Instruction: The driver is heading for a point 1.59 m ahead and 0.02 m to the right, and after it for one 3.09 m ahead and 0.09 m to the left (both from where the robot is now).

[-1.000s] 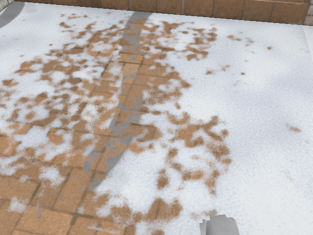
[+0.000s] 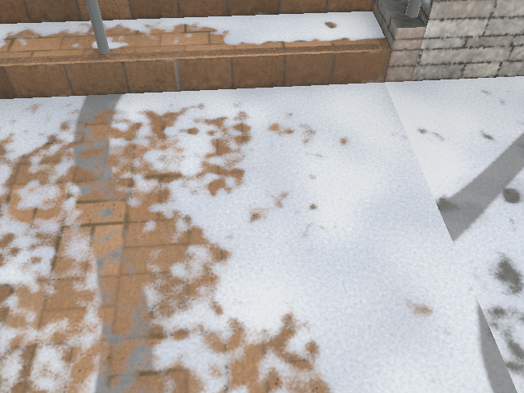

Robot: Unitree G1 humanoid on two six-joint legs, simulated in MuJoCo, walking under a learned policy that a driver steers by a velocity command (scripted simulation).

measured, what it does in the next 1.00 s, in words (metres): steps on the spot: right foot, then left foot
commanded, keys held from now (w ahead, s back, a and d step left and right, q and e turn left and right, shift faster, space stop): e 0.10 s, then no key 0.90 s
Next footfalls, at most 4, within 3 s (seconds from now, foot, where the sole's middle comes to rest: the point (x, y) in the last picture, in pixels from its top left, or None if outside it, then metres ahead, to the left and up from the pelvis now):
0.12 right None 0.05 -0.13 -0.78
0.50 left None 0.05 0.12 -0.78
1.98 left None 0.39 0.03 -0.78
2.50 right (363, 352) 0.63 -0.26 -0.78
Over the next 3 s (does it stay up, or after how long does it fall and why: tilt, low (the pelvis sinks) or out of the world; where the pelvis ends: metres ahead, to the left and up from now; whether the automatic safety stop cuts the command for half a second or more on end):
stays up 0.77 -0.16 -0.02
